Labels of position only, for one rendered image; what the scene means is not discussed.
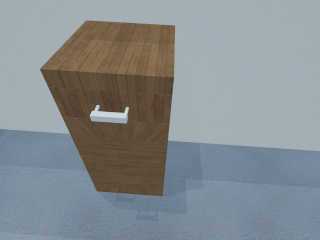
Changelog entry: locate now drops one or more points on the handle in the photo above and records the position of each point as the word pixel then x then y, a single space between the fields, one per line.
pixel 110 117

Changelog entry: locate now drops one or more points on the drawer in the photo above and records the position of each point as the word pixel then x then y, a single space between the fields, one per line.
pixel 143 107

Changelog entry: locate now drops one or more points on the cabinet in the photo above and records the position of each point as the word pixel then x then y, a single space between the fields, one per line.
pixel 128 158

